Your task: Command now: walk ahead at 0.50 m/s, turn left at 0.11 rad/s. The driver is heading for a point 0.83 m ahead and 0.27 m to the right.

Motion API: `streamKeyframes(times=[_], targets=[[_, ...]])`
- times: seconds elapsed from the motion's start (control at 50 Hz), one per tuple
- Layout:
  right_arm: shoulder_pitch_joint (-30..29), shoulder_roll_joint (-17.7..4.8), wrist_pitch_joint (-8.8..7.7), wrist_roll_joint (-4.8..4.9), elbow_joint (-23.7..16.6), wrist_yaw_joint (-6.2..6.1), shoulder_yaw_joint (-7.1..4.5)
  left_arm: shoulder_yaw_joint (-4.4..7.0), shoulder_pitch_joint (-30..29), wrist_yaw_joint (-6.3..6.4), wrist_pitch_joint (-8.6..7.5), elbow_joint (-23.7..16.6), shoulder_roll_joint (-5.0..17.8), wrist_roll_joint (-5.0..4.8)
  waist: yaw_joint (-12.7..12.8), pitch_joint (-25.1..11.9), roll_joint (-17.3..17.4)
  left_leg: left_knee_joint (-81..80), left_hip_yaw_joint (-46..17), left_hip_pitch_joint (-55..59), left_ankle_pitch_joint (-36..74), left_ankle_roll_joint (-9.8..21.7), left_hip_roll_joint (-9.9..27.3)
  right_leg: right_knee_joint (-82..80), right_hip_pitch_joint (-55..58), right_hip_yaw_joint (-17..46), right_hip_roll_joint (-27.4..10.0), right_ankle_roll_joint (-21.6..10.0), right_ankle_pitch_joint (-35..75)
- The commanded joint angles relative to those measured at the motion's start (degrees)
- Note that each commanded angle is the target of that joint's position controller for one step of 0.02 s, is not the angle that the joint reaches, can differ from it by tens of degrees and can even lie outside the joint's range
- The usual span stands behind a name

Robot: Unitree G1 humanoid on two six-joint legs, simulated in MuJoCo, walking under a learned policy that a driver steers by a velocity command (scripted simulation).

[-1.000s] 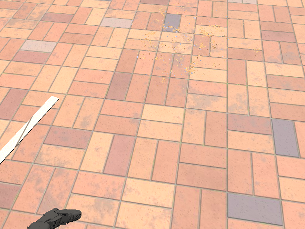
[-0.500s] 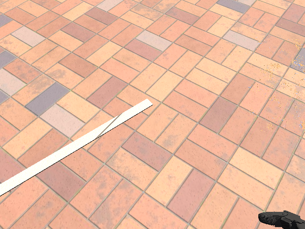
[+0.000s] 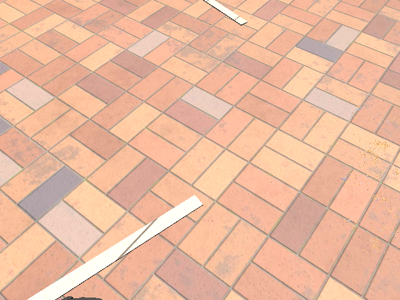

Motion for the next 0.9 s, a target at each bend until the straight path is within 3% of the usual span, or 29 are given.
streamKeyframes(times=[0.02, 0.04, 0.06, 0.08, 0.1, 0.12, 0.14, 0.18, 0.22, 0.3, 0.36, 0.42, 0.48, 0.52, 0.54, 0.56, 0.58, 0.6, 0.62, 0.64, 0.66, 0.68, 0.76, 0.84, 0.9], targets=[[-1.6, -9.8, -0.76, -0.19, -1.8, -0.34, -1.92, 2.93, 13.6, 1.58, -1.74, 1.0, 8.2, 0.08, 9.8, -6.3, 3.5, 21.0, -1.7, -6.1, 58.9, 2.2, 13.6, -5.6, 21.7, -1.0, 3.3, -4.0, -2.2], [-1.4, -7.4, -1.1, 0.18, -3.3, -0.18, -1.09, 3.93, 23.3, 2.56, -2.13, 2.5, 12.1, 1.36, 13.2, -13.6, -1.2, 37.1, 0.1, -16.3, 42.1, 1.2, 10.7, -6.3, 36.3, 11.2, -8.1, -7.0, -8.0], [5.9, -2.7, -1.01, 2.13, -3.8, 0.18, -0.41, 5.56, 25.4, 2.32, -1.84, 3.4, 18.0, 1.76, 9.8, -19.6, -15.5, 57.6, 4.1, -35.2, -1.9, -1.5, -1.1, -11.9, 48.8, 39.7, -23.1, -15.4, -10.1], [1.9, -7.5, -0.8, -0.09, -3.0, -0.19, -1.21, 4.45, 21.1, 1.61, -1.31, 3.3, 12.7, -0.41, 8.8, -14.4, -5.7, 61.7, -1.6, -40.6, -5.8, -0.4, 1.4, -15.8, 43.3, 43.2, -20.9, -14.1, -12.0], [-1.9, -7.2, -0.84, -0.02, -3.9, 0.18, -1.3, 3.67, 15.5, 1.42, -1.31, 2.5, 9.7, -0.94, 6.8, -6.5, -2.2, 60.4, -1.4, -41.5, -0.8, -0.4, 4.2, -16.4, 35.2, 32.9, -19.1, -13.0, -10.7], [-4.3, -6.1, -0.89, -0.05, -4.3, 0.52, -0.85, 3.04, 12.8, 1.21, -1.6, 2.6, 7.2, -0.58, 6.0, -3.3, 0.2, 57.7, -0.4, -40.5, 2.0, -0.6, 6.3, -18.1, 29.9, 26.9, -16.5, -11.8, -5.4], [-5.2, -5.5, -0.4, -0.37, -4.4, 0.84, -0.8, 2.63, 12.3, 1.35, -1.95, 3.3, 6.1, -0.59, 4.9, -1.4, -0.9, 55.1, 0.5, -39.2, 2.9, -0.9, 7.8, -19.3, 26.4, 21.9, -14.0, -10.4, -1.4], [-3.8, -4.3, 0.83, -1.12, -3.7, 1.55, -0.42, 2.22, 13.0, 1.37, -2.73, 4.9, 5.4, -0.83, 3.3, -1.4, -3.2, 52.0, 2.0, -35.6, 4.1, -2.2, 8.9, -21.4, 22.5, 16.4, -11.3, -9.2, 4.3], [-5.1, -3.5, 1.39, -1.3, -4.0, 2.03, -0.17, 2.5, 15.1, 1.2, -3.51, 6.5, 6.3, -1.28, 2.9, -0.9, -3.0, 49.6, 3.5, -37.3, 5.7, -3.2, 9.9, -23.2, 22.2, 13.7, -10.6, -9.9, 7.3], [-16.1, -2.7, 1.43, -1.31, -7.4, 2.38, 0.49, 2.47, 18.5, 1.1, -3.47, 9.1, 6.3, -1.65, 4.7, 2.4, -2.3, 38.2, 6.3, -43.2, 13.5, -5.6, 12.3, -26.2, 22.8, 10.3, -8.3, -10.0, 8.3], [-22.3, -1.4, 1.04, -0.9, -9.1, 2.53, 1.32, 2.76, 20.8, 1.19, -3.29, 10.5, 7.2, -1.73, 6.2, 2.5, -2.6, 27.5, 7.8, -40.3, 18.7, -6.8, 10.9, -24.7, 23.0, 9.0, -6.9, -9.1, 11.7], [-26.1, -2.0, 0.69, -0.5, -10.2, 2.13, 1.39, 3.0, 22.9, 1.44, -2.97, 11.4, 8.0, -1.41, 7.4, 1.8, -2.8, 22.0, 8.0, -37.7, 20.2, -6.8, 9.3, -21.5, 25.5, 10.4, -7.7, -8.7, 15.6], [-25.7, -3.8, -0.01, -0.31, -10.7, 1.54, 0.83, 3.46, 21.7, 1.89, -2.57, 11.3, 9.3, -0.98, 6.1, 1.1, -3.6, 18.5, 6.7, -33.6, 15.4, -5.4, 8.5, -17.2, 27.7, 13.7, -9.5, -7.8, 18.1], [-16.6, -5.6, -1.0, -0.56, -8.0, 0.8, -0.16, 3.76, 19.6, 1.97, -2.37, 10.9, 9.9, -1.06, 1.6, -2.5, -2.1, 12.6, 7.1, -21.1, 13.1, -3.7, 6.7, -7.6, 26.0, 13.3, -7.6, -6.1, 21.6], [-8.1, -8.6, -1.86, -1.62, -5.8, 0.02, -1.25, 3.37, 19.5, 1.78, -2.52, 10.3, 8.2, -1.41, -1.5, -8.2, 1.9, 10.9, 2.7, -8.6, 11.6, -1.7, 11.2, 4.6, 20.6, 10.7, -3.9, -4.9, 16.8], [-0.8, -13.8, -2.06, -3.0, -6.1, -0.8, -2.45, 2.28, 20.8, 1.73, -2.68, 7.6, 3.3, -2.56, -3.1, -17.1, 10.5, 8.1, -15.1, 5.8, 1.8, 1.5, 27.2, 22.4, 8.3, 5.8, 2.2, -3.1, -4.1], [-2.7, -15.5, -0.8, -1.79, -5.7, -0.67, -3.23, 2.63, 24.1, 1.91, -2.12, 6.7, 3.8, -2.65, -0.2, -18.9, 19.0, 0.8, -33.5, 7.7, -3.0, 6.1, 33.4, 32.6, -4.0, 4.1, 6.7, -2.9, -25.7], [-7.6, -9.6, -0.29, -1.14, -7.0, -0.38, -1.99, 3.4, 22.6, 2.2, -1.09, 8.5, 7.2, -1.33, 1.5, -10.4, 8.9, 0.3, -27.2, 0.6, -8.0, 5.3, 30.9, 36.6, -6.6, 6.8, 1.9, -3.4, -22.3], [-11.2, -5.7, -0.52, -0.69, -7.5, -0.16, -1.03, 3.45, 19.7, 1.54, -0.91, 8.5, 6.4, -1.08, 2.3, -4.5, 5.0, -1.0, -19.0, -6.3, -4.7, 4.2, 27.7, 35.5, -6.1, 6.9, -0.1, -3.0, -17.5], [-12.9, -4.1, -0.82, -0.73, -7.4, -0.1, -0.63, 3.33, 18.6, 1.08, -0.61, 8.3, 5.0, -1.08, 3.5, -2.0, 5.3, -2.7, -12.3, -10.8, 1.9, 2.8, 25.2, 33.5, -4.3, 6.5, -1.7, -2.5, -14.6], [-12.6, -3.3, -1.27, -0.49, -6.7, -0.32, -0.39, 3.48, 17.8, 0.66, 0.05, 8.1, 4.8, -0.27, 4.3, -0.6, 6.8, -3.6, -7.4, -13.3, 7.0, 1.9, 23.4, 32.1, -3.2, 6.2, -2.7, -1.8, -13.4], [-12.2, -3.3, -1.76, -0.37, -6.1, -0.39, -0.43, 3.37, 18.1, 0.24, 0.77, 8.2, 4.1, 0.13, 4.9, -0.6, 7.4, -4.1, -4.0, -14.4, 10.9, 1.6, 22.4, 32.3, -2.2, 5.6, -2.9, -1.1, -12.0], [-9.2, -4.2, -3.15, 0.31, -4.3, -0.25, -1.07, 3.26, 12.3, -0.85, 1.95, 5.8, 3.3, 0.18, 5.2, -0.1, 5.7, -5.8, 3.8, -12.8, 20.0, 2.5, 22.2, 31.2, -7.3, 4.8, -3.9, 0.4, -5.4], [-6.8, -4.0, -2.93, -0.05, -2.6, -0.13, -1.21, 2.62, 4.4, -1.7, 1.93, 2.8, 2.7, 0.07, 4.1, 2.1, 5.3, -6.2, 10.6, -11.5, 24.2, 2.6, 20.8, 21.5, -10.0, 3.0, -3.9, 1.2, 1.8], [-5.3, -5.2, -2.82, -0.03, -1.7, -0.29, -1.58, 1.81, -1.5, -2.35, 1.67, 0.5, 1.9, 0.22, 2.7, 3.2, 5.4, -5.8, 14.5, -10.5, 26.8, 2.1, 21.1, 11.9, -6.9, -0.3, -3.3, 0.2, 5.3]])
